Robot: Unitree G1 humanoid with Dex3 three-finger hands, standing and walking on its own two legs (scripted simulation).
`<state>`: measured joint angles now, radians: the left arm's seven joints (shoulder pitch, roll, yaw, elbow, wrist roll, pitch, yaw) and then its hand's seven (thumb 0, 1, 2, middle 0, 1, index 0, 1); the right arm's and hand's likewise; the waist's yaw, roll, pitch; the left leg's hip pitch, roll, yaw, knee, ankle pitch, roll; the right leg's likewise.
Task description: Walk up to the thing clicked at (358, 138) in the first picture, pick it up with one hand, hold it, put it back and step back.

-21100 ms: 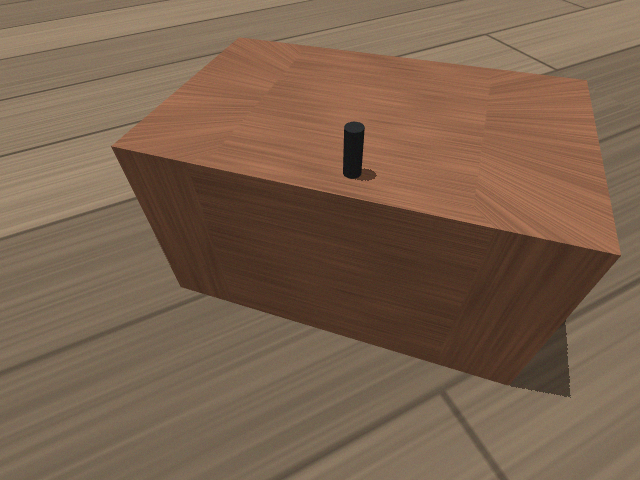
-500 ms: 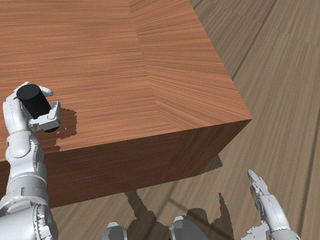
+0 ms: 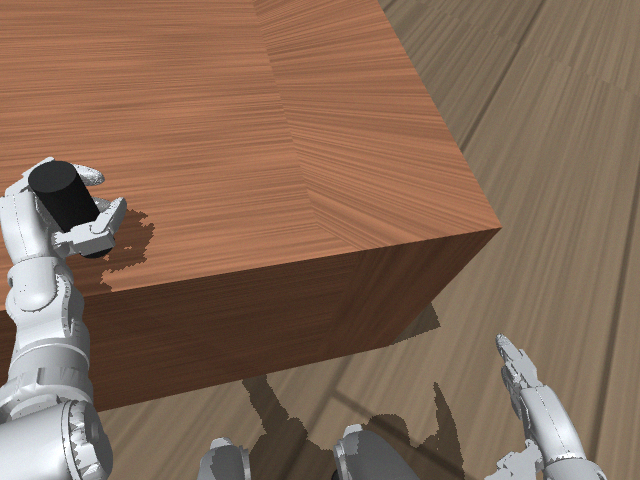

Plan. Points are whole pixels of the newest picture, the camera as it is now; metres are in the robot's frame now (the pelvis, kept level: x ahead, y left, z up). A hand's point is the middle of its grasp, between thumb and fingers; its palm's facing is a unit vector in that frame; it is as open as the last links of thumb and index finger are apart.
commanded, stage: open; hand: left
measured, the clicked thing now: (76, 213) +0.47 +0.23 +0.04
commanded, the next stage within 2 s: withdraw in 0.24 s
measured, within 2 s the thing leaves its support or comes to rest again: neither
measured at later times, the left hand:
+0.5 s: hand (84, 207) +0.48 +0.23 +0.04, palm faces +0.24 -0.97 -0.01, open 16.1 cm
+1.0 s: hand out of the picture +0.45 +0.34 +0.12, palm faces +0.35 -0.91 -0.21, open 17.5 cm
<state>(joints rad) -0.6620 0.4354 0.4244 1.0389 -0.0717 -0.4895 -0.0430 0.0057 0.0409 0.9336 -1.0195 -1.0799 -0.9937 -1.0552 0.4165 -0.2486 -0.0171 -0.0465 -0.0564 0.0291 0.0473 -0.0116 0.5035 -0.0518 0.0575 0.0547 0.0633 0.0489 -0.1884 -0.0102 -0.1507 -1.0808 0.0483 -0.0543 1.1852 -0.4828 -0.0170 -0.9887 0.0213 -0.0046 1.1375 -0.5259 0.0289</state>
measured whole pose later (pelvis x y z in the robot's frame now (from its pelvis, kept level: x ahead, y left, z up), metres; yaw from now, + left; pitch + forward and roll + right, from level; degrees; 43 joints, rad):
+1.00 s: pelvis +0.02 +0.01 +0.04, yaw +0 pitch +17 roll -2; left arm -0.67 0.67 0.50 1.08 0.00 -0.14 -0.13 -0.02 -0.55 0.04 -0.06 -0.05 -0.07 -0.05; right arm 0.38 -0.26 -0.02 0.15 0.02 0.11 0.02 -0.01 0.55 -0.05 0.06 0.06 0.06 0.05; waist -0.11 0.02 -0.14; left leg -0.84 0.05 -0.02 0.97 -0.43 0.00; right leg -0.75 0.01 0.03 0.91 -0.45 0.04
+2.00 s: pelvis +0.00 -0.02 +0.05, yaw +2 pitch +5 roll +1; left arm 0.55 0.32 0.29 -0.25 -0.09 -0.01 0.04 -0.02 -0.50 0.01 -0.06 -0.05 -0.07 -0.04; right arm 0.49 -0.23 -0.14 0.12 0.05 0.04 -0.08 -0.01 0.52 -0.05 0.06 0.06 0.06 0.05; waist 0.04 0.04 -0.13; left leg -0.61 0.02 -0.03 0.90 -0.39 -0.04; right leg -0.55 -0.02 0.01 0.94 -0.48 0.01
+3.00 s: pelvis +0.03 -0.01 +0.04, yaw +1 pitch +10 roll +0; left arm 0.48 0.20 0.01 0.06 -0.03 0.03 0.07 -0.02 -0.56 0.04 -0.06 -0.05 -0.06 -0.05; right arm 0.46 -0.20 0.00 0.06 0.02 0.07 -0.08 0.01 -0.89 -0.90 0.20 0.30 0.21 0.30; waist 0.00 0.02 -0.14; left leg -0.68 0.03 -0.01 0.97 -0.47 -0.02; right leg -0.62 -0.01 0.03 0.98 -0.53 0.02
